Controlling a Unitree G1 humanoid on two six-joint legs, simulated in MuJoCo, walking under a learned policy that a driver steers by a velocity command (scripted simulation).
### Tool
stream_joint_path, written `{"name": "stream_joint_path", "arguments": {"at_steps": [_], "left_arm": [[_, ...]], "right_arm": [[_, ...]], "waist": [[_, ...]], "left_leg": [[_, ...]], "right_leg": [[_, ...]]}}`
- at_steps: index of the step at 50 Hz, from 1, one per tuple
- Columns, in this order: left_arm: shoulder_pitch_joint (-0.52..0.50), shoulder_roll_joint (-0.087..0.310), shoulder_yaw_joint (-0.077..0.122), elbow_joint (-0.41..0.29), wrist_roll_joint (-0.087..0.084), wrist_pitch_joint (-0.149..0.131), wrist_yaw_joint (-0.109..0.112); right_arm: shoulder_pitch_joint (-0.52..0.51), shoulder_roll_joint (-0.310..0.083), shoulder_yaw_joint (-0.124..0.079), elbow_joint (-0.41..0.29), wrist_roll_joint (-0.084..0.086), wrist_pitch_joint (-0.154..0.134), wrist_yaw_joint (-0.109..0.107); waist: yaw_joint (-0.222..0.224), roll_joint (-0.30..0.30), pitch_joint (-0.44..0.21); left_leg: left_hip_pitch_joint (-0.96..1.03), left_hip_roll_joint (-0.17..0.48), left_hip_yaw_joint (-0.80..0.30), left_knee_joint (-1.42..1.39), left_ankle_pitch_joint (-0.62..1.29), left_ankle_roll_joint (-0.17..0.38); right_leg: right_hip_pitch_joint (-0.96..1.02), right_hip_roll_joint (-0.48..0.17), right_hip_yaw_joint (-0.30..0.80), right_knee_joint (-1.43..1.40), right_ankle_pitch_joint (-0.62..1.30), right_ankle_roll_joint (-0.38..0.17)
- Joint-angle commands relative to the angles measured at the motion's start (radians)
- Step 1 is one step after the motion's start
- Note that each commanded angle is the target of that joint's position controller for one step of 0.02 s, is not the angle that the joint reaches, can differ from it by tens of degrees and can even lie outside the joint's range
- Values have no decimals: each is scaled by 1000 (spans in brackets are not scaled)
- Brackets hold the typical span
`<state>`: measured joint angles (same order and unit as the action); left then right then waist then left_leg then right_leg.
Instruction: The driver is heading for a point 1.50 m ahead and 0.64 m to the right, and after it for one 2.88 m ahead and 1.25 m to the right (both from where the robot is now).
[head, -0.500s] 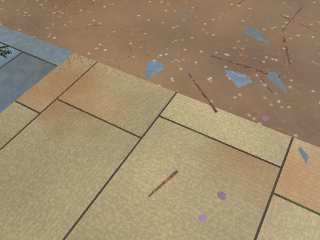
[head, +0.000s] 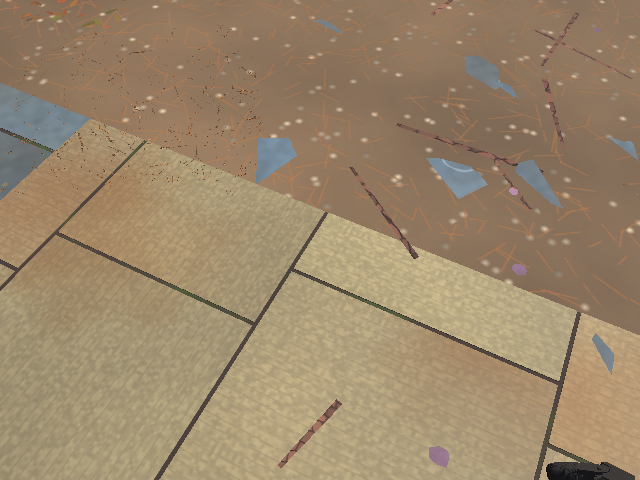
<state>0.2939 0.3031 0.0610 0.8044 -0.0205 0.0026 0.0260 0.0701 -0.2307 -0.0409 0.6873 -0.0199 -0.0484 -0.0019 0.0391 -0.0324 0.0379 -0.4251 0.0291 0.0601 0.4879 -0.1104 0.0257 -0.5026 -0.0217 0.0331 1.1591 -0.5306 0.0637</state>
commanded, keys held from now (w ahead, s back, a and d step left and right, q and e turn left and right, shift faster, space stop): e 0.78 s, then no key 0.22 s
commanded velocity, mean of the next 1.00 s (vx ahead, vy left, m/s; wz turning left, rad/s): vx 0.03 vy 0.00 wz -0.51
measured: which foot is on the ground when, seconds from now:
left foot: down 0.00-0.28, up 0.30-0.74, down 0.76-1.00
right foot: up 0.00-0.26, down 0.28-0.76, up 0.78-1.00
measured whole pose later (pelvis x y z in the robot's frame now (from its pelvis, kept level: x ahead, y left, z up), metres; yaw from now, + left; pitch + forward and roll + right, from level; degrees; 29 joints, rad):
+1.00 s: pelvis +0.05 -0.01 +0.01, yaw -32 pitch +1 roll -1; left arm 0.21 0.33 0.09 0.62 -0.01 0.06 0.02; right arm 0.16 -0.25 -0.06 0.77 -0.01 0.01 -0.02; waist -0.02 -0.04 0.04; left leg -0.23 0.03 0.00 0.44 -0.23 0.01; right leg -0.45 0.03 0.10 0.96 -0.43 0.09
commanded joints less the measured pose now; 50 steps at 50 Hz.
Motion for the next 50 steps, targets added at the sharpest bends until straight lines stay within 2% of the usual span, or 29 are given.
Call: {"name": "stream_joint_path", "arguments": {"at_steps": [1,4,7,9,12,13,14,15,16,17,18,19,20,22,27,31,34,36,37,38,39,40,41,42,43,44,47,50], "left_arm": [[116,49,27,-57,6,42,18],[50,41,27,-96,14,45,10],[-14,47,26,-132,13,45,-10],[-39,63,31,-153,12,51,-22],[-17,67,41,-159,16,54,-36],[9,84,51,-149,22,52,-33],[32,149,71,-152,26,49,-22],[20,254,86,-192,25,47,-2],[48,259,83,-204,59,23,-15],[18,236,77,-205,63,1,-22],[-47,208,71,-212,42,-10,-18],[-93,166,58,-225,24,-9,-13],[-122,154,51,-234,17,-6,-6],[-115,139,43,-245,23,-3,4],[-80,164,57,-256,15,10,19],[-93,175,63,-274,18,23,10],[-114,174,64,-285,10,30,3],[-147,169,63,-294,-3,36,4],[-151,156,60,-298,-8,39,8],[-121,110,48,-303,0,40,8],[-79,89,45,-327,-3,32,4],[-84,180,70,-313,19,20,3],[-73,210,85,-287,13,20,0],[-55,187,84,-261,13,29,2],[-50,161,78,-252,18,37,5],[-51,129,67,-250,15,42,3],[-109,78,42,-273,8,38,2],[-145,39,18,-286,18,34,-5]], "right_arm": [[-25,-142,-43,-32,-13,-3,-7],[-31,-158,-51,-10,-5,-8,-20],[-27,-187,-60,8,6,8,-30],[-15,-206,-66,22,18,20,-29],[-16,-218,-72,43,42,38,-26],[14,-194,-67,59,44,44,-26],[61,-151,-58,77,32,52,-23],[68,-104,-42,41,-15,54,-16],[-42,-148,-55,8,-7,49,-25],[-67,-171,-65,6,19,51,-31],[-38,-171,-70,23,24,55,-39],[-18,-177,-75,46,15,60,-47],[-3,-178,-77,50,6,61,-49],[14,-163,-76,52,12,54,-45],[-32,-128,-58,36,20,44,-34],[-25,-143,-59,35,28,34,-18],[-3,-154,-61,33,33,22,-6],[52,-156,-66,44,33,13,3],[90,-176,-74,54,27,12,4],[122,-239,-89,52,11,17,-1],[96,-316,-102,54,-10,30,-6],[73,-256,-89,26,-21,23,-8],[21,-203,-73,7,-13,22,-14],[-21,-178,-65,1,2,24,-17],[-27,-164,-59,-2,17,25,-19],[-15,-164,-54,2,21,28,-22],[38,-168,-52,18,14,41,-26],[40,-193,-55,23,17,49,-21]], "waist": [[19,197,-126],[7,163,-134],[-12,159,-150],[-21,163,-144],[2,147,-134],[4,114,-130],[-8,-45,-98],[-53,-342,-72],[30,-260,-125],[15,-163,-111],[-22,-111,-103],[-38,-84,-112],[-54,-93,-121],[-59,-88,-154],[-25,-104,-149],[-17,-127,-135],[-22,-138,-144],[-60,-130,-151],[-73,-109,-158],[-59,27,-182],[-1,320,-129],[-33,269,-123],[-15,190,-111],[2,155,-89],[-7,153,-79],[-13,151,-72],[-49,182,-85],[-70,230,-106]], "left_leg": [[82,255,-150,-244,156,215],[102,273,-87,-248,160,218],[137,294,-53,-242,129,213],[170,313,-47,-225,94,199],[193,302,-14,-136,17,136],[165,266,15,-64,-50,87],[73,179,99,127,-169,3],[-221,25,149,457,-539,-103],[-282,-30,-40,627,-572,-92],[-297,-12,-92,684,-485,-71],[-306,4,-113,676,-385,-58],[-292,13,-122,666,-329,-59],[-255,5,-119,675,-282,-66],[-216,-16,-121,661,-228,-74],[-175,-39,-142,393,-204,-100],[-62,-63,-144,265,-245,-96],[1,-75,-148,154,-257,-80],[110,-76,-131,-33,-149,-57],[214,-37,-140,-125,-36,-36],[345,141,-282,-156,24,30],[371,334,-518,-186,235,190],[304,411,-578,-193,264,284],[275,347,-476,-177,242,255],[262,269,-380,-161,206,202],[275,236,-336,-155,203,183],[271,219,-298,-154,247,187],[330,188,-233,-151,262,195],[310,190,-202,-137,265,194]], "right_leg": [[-3,-49,-13,17,100,18],[18,-73,-14,-130,198,-2],[76,-72,-37,-263,246,-23],[100,-63,-56,-330,226,-40],[201,-24,-106,-536,282,-90],[265,1,-103,-611,328,-118],[330,-79,50,-749,523,-169],[447,-314,393,-781,835,-310],[369,-367,491,-842,738,-423],[358,-314,418,-853,650,-385],[353,-265,353,-841,594,-323],[346,-237,313,-832,579,-283],[320,-215,285,-826,614,-274],[331,-188,265,-819,653,-274],[379,-170,315,-801,560,-282],[316,-160,390,-792,528,-296],[333,-147,458,-765,587,-289],[318,-109,464,-724,596,-253],[263,-73,442,-690,519,-213],[133,3,354,-542,284,-157],[-93,178,136,-359,-70,-95],[-115,111,138,-113,-114,-45],[-99,94,149,-18,-44,-32],[-94,91,139,21,11,-14],[-114,95,138,57,57,1],[-107,98,130,69,79,12],[-77,78,76,-102,110,29],[84,27,10,-359,85,27]]}}
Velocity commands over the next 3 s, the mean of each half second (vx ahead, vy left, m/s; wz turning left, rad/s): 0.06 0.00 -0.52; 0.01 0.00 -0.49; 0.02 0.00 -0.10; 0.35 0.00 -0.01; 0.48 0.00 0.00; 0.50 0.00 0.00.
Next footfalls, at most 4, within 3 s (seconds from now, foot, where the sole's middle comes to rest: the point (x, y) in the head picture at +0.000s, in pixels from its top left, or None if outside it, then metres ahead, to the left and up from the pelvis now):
0.28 right None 0.08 -0.14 -0.77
0.76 left None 0.14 0.07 -0.77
1.12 right None -0.01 -0.15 -0.77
2.16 right None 0.36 -0.35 -0.77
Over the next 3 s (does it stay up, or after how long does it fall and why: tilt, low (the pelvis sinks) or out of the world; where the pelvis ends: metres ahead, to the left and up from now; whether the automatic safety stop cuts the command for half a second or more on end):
stays up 0.68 -0.37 0.02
